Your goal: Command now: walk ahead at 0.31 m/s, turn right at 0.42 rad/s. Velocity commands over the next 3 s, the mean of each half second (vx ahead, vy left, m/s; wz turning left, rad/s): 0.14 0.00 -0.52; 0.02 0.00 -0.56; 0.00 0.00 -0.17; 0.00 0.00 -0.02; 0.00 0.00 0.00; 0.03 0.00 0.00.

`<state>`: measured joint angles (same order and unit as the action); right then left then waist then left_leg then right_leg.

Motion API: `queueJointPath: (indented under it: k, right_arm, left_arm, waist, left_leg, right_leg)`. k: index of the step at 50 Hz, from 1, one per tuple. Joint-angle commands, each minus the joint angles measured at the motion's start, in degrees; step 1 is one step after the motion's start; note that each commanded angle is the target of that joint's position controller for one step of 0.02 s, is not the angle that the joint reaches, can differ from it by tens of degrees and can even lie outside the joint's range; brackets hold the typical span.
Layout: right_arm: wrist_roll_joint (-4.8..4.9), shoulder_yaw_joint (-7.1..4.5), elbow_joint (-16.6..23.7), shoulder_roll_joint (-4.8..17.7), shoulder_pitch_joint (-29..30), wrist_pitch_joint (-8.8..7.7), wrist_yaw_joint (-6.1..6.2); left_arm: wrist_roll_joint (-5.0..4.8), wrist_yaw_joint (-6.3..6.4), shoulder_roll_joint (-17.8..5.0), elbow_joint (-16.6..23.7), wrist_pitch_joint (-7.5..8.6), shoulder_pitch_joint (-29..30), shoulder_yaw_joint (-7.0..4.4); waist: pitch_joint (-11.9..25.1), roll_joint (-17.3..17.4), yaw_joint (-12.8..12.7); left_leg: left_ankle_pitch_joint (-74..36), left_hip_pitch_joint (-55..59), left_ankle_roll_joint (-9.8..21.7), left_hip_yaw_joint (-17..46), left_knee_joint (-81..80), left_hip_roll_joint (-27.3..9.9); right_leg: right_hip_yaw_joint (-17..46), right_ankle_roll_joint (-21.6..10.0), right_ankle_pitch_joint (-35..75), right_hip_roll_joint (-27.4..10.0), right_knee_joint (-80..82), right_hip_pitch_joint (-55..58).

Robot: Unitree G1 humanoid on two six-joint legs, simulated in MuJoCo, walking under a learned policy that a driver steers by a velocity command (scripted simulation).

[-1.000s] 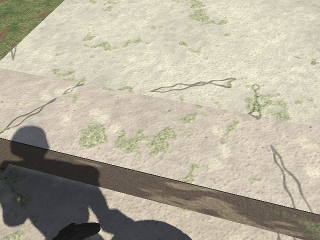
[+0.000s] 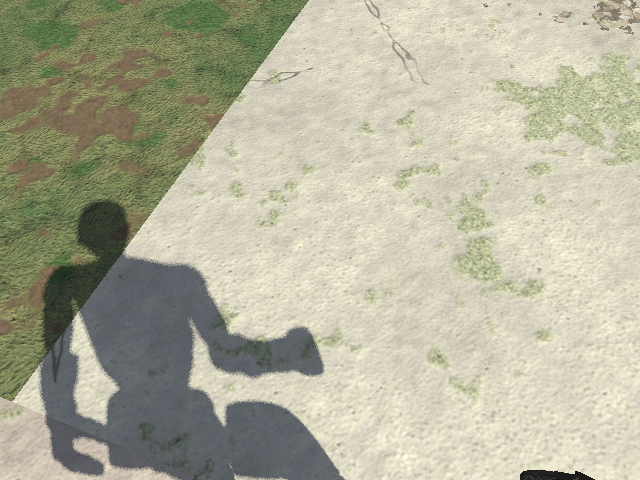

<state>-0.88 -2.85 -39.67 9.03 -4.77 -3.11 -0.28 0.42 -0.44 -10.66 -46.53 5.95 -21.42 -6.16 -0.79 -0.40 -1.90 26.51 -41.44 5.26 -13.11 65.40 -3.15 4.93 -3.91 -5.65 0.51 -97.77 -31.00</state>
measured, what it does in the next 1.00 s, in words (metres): climbs, turning right: right foot, then left foot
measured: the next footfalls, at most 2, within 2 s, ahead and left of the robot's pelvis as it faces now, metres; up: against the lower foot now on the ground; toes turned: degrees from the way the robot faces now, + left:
right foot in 0.40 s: +0.27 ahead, -0.12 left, +0.00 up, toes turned -14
left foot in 0.96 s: +0.34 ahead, +0.03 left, +0.00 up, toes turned -36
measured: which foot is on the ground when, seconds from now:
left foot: down 0.00-0.38, up 0.40-0.94, down 0.96-1.00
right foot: up 0.00-0.38, down 0.40-0.96, up 0.98-1.00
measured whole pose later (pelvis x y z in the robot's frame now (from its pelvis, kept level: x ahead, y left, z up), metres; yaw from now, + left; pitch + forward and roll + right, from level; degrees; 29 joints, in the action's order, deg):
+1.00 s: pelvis +0.23 -0.02 +0.09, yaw -33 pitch +2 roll +0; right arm -0.9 -1.1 -36.8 13.0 -9.5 0.4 2.9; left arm 0.9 0.4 -15.3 -36.4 -1.4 -12.8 -4.7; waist -0.6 -2.7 -1.0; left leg 13.0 -18.9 1.9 1.6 30.7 2.6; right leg 11.5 -2.0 -21.6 11.2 -40.4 -24.6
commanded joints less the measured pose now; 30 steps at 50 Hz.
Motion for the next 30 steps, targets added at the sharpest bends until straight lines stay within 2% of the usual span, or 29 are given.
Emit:
queueJointPath:
  k: [1,2,3,4,5,6,8,10,11,12,14,16,17,18,19,20,21,22,23,24,25,26,27,28,30]
  right_arm:
    - [-1.05,0.19,-5.19,-2.28,-5.67,-3.05,0.11]
    - [-1.51,0.50,-7.16,-3.11,-6.82,-3.67,-0.22]
    - [-1.40,0.52,-6.20,-1.62,-5.00,-3.93,-0.08]
    - [-1.27,0.35,-6.19,-0.39,-4.02,-4.52,0.06]
    - [-0.95,-0.12,-6.52,2.29,-5.12,-5.11,0.14]
    - [-0.74,-0.49,-6.88,4.72,-4.92,-5.63,0.28]
    - [-0.02,-0.81,-7.00,7.02,-5.63,-6.30,0.60]
    - [0.37,-1.06,-6.35,8.29,-7.01,-6.18,1.31]
    - [0.17,-1.26,-5.91,8.89,-8.44,-5.69,1.54]
    - [0.32,-1.50,-5.63,9.51,-9.89,-5.23,1.70]
    - [0.69,-2.20,-4.79,11.30,-11.32,-3.94,1.96]
    - [0.93,-2.77,-3.93,12.50,-12.37,-2.29,2.55]
    - [0.85,-3.07,-3.74,12.89,-12.90,-1.28,2.78]
    - [1.13,-3.23,-3.54,13.13,-12.71,-0.02,2.68]
    - [1.13,-3.42,-3.49,13.37,-14.63,0.84,2.34]
    - [0.43,-3.02,-0.67,10.85,-13.82,1.41,2.33]
    - [1.00,-2.02,3.43,6.41,-14.74,2.18,1.90]
    - [-0.09,-1.72,3.00,6.76,-15.23,2.54,1.50]
    - [-0.02,-1.94,3.23,8.07,-11.55,2.11,1.36]
    - [-0.17,-2.04,3.79,8.34,-7.54,1.50,1.54]
    - [-0.56,-2.06,4.77,8.83,-5.98,1.65,1.76]
    - [-0.79,-2.12,4.77,9.08,-6.48,2.21,1.97]
    - [-1.13,-1.96,4.28,8.86,-7.65,2.97,2.02]
    - [-1.05,-1.74,4.20,8.39,-7.93,3.47,2.19]
    - [-0.77,-1.21,4.26,7.54,-6.91,4.09,2.57]
  left_arm:
    - [1.51,1.72,4.07,9.78,-2.07,0.42,2.58]
    - [1.22,2.05,4.14,9.18,-3.28,-0.55,2.96]
    - [0.38,2.25,3.20,8.72,-4.20,-1.79,3.04]
    - [0.46,2.55,1.31,8.64,-4.53,-0.26,2.35]
    - [1.32,2.54,-1.23,8.55,-5.00,1.26,1.56]
    - [1.36,2.21,-2.25,8.94,-5.31,2.83,1.29]
    - [1.04,1.02,-2.36,8.20,-5.09,5.01,1.29]
    - [0.01,0.04,-1.05,7.53,-5.02,7.97,1.85]
    - [-0.38,-0.46,-0.62,8.08,-4.93,10.40,2.05]
    - [-0.20,-0.75,-0.72,8.39,-5.01,11.45,2.08]
    - [0.62,-1.07,-2.28,9.13,-5.35,11.53,1.68]
    - [1.69,-0.85,-3.91,9.81,-5.52,9.97,1.12]
    - [1.81,-0.59,-4.63,9.61,-5.25,8.13,0.77]
    - [1.79,-0.06,-4.94,8.83,-4.66,4.68,0.38]
    - [2.32,0.61,-6.56,8.04,-3.73,1.15,-0.23]
    - [2.33,1.24,-12.31,8.70,-3.12,-1.22,-1.67]
    - [1.43,1.49,-17.61,9.74,-3.82,0.44,-3.01]
    - [-0.94,1.26,-16.99,11.22,-4.60,0.66,-2.96]
    - [-0.90,1.55,-13.86,11.74,-5.36,3.34,-2.13]
    - [-0.35,1.83,-10.67,12.01,-5.86,6.08,-0.92]
    - [-0.31,2.04,-9.25,12.41,-5.84,7.53,-0.22]
    - [-0.08,2.07,-8.07,12.52,-5.72,8.32,0.17]
    - [0.42,1.85,-8.25,12.69,-5.30,7.80,0.19]
    - [0.75,1.65,-9.19,12.48,-4.88,6.87,0.04]
    - [0.78,1.74,-10.24,12.39,-4.60,5.39,-0.21]
  waist:
    - [1.96,-1.48,-3.04]
    - [0.51,0.33,-4.18]
    - [-0.94,1.80,-5.46]
    - [-1.00,1.37,-5.10]
    - [-1.06,1.32,-4.24]
    - [-0.65,3.00,-4.54]
    - [1.99,3.87,-3.53]
    - [3.20,4.08,-1.47]
    - [2.83,5.32,-0.01]
    - [2.53,6.45,0.86]
    - [3.03,8.97,1.44]
    - [2.97,10.61,1.39]
    - [3.09,10.24,0.97]
    - [3.80,7.64,-0.89]
    - [5.73,2.89,-2.41]
    - [5.44,-3.28,-2.29]
    - [9.13,-12.23,1.58]
    - [13.96,-6.69,0.84]
    - [9.18,-3.73,0.61]
    - [3.67,-1.17,1.47]
    - [2.55,-1.34,2.57]
    - [3.36,-2.50,3.30]
    - [5.36,-2.32,3.29]
    - [6.88,-1.94,3.27]
    - [7.77,-2.40,2.36]
  left_leg:
    - [-21.22,15.24,6.00,29.84,-36.32,-16.11]
    - [-22.68,14.50,4.59,24.97,-38.11,-15.43]
    - [-27.40,12.52,3.85,19.45,-41.29,-15.10]
    - [-33.98,13.35,2.71,15.47,-44.10,-14.93]
    - [-42.33,14.62,2.43,10.19,-46.63,-13.65]
    - [-46.51,16.11,2.80,6.24,-48.50,-12.70]
    - [-50.95,23.67,1.90,0.79,-48.70,-9.20]
    - [-48.44,28.66,1.18,-3.10,-49.73,-7.35]
    - [-47.39,31.40,0.92,-3.78,-49.87,-7.90]
    - [-49.35,34.40,0.88,-4.07,-49.43,-8.94]
    - [-54.52,39.55,0.66,-3.73,-46.90,-11.60]
    - [-59.59,42.75,0.19,-3.13,-41.93,-13.84]
    - [-61.01,43.25,-0.09,-3.19,-37.42,-14.40]
    - [-59.40,42.20,-1.17,-4.21,-29.88,-13.67]
    - [-48.29,37.32,-3.27,-4.14,-19.51,-11.14]
    - [-22.00,23.80,-5.40,-3.07,-5.48,-7.18]
    - [11.38,6.72,-9.60,2.99,9.40,4.82]
    - [11.22,4.66,-10.00,13.44,13.09,2.56]
    - [7.92,3.31,-9.69,14.27,13.26,1.51]
    - [2.66,3.01,-8.87,15.10,9.77,0.26]
    - [-0.58,4.99,-8.53,15.66,5.45,-0.50]
    - [-2.70,7.23,-8.45,15.75,3.65,-0.30]
    - [-3.95,8.75,-8.22,15.52,3.47,0.66]
    - [-4.37,9.02,-7.95,15.62,2.91,1.24]
    - [-4.86,7.38,-7.78,15.93,0.42,1.78]
  right_leg:
    - [2.31,-1.25,-5.53,-2.62,-11.55,-18.09]
    - [3.02,-1.39,-7.25,-2.18,-9.23,-19.33]
    - [3.28,-0.26,-7.25,-2.20,0.05,-16.51]
    - [3.63,0.56,-4.64,-1.75,6.13,-14.90]
    - [0.17,0.94,-1.61,-1.51,12.77,-12.43]
    - [-1.96,1.38,1.77,-1.86,19.16,-10.65]
    - [-6.30,0.95,6.71,-1.56,30.78,-7.38]
    - [-10.12,0.33,8.93,-1.08,42.55,-1.46]
    - [-11.30,-0.04,9.25,-1.23,47.95,0.39]
    - [-12.17,-0.35,8.06,-1.31,51.40,1.88]
    - [-12.46,-1.12,2.44,-1.24,56.09,4.15]
    - [-12.71,-1.99,-4.78,-0.25,59.63,5.80]
    - [-12.98,-2.69,-7.83,0.87,62.27,7.55]
    - [-13.46,-3.37,-6.61,2.44,67.97,11.67]
    - [-9.99,-3.75,-0.03,2.74,72.56,18.40]
    - [4.69,-5.11,25.10,-7.38,68.99,25.27]
    - [27.57,-16.71,40.85,-17.59,70.78,33.06]
    - [31.86,-19.42,28.41,-19.55,76.14,32.04]
    - [27.23,-19.00,12.48,-18.14,78.88,26.25]
    - [22.08,-15.76,4.33,-14.54,80.30,19.93]
    - [18.85,-12.80,4.42,-11.64,80.82,16.09]
    - [16.19,-11.10,5.85,-9.65,80.65,14.13]
    - [15.23,-10.61,8.40,-9.24,80.25,13.69]
    - [15.44,-10.45,9.91,-9.04,79.87,14.38]
    - [16.08,-10.02,8.64,-8.77,79.73,16.24]
Over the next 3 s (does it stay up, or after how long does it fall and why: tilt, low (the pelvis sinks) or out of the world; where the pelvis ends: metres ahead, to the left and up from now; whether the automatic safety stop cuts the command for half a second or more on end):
stays up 0.24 -0.02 0.10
